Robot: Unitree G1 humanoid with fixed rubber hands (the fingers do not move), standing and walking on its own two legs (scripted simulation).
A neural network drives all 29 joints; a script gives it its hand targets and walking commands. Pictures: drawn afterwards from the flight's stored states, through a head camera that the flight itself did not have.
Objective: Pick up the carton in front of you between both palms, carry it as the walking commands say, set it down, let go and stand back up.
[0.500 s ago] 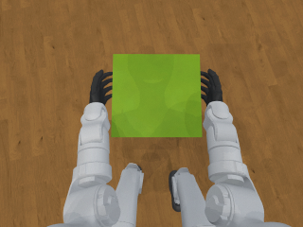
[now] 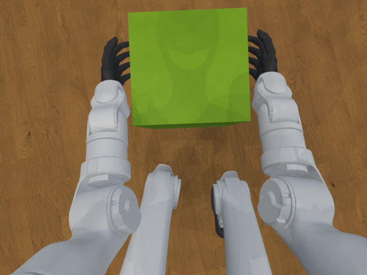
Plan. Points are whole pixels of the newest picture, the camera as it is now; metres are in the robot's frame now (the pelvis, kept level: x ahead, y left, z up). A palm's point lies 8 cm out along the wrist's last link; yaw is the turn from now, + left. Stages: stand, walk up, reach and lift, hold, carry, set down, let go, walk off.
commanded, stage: set down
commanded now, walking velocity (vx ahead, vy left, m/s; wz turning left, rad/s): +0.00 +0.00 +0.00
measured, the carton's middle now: (188, 83) +0.49 +0.05 -0.17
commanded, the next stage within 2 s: none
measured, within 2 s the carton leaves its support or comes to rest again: rests again in 1.10 s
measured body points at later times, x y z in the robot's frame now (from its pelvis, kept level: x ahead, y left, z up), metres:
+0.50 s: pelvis -0.02 +0.00 -0.10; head +0.34 +0.01 +0.17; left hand +0.50 +0.22 -0.26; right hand +0.55 -0.08 -0.26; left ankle +0.09 +0.12 -0.49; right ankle +0.08 -0.12 -0.49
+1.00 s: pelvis -0.01 -0.01 -0.14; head +0.35 +0.01 +0.12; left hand +0.50 +0.22 -0.31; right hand +0.56 -0.09 -0.32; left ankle +0.09 +0.12 -0.49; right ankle +0.08 -0.12 -0.49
